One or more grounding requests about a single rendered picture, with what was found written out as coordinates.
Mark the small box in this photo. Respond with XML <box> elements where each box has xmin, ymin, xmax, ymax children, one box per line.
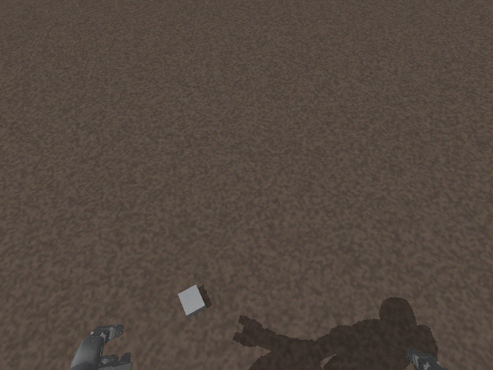
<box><xmin>178</xmin><ymin>284</ymin><xmax>206</xmax><ymax>318</ymax></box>

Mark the right robot hand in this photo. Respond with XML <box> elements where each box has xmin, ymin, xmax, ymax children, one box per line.
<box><xmin>405</xmin><ymin>348</ymin><xmax>448</xmax><ymax>370</ymax></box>

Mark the left robot hand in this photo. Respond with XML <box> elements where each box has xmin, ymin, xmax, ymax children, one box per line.
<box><xmin>70</xmin><ymin>325</ymin><xmax>132</xmax><ymax>370</ymax></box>

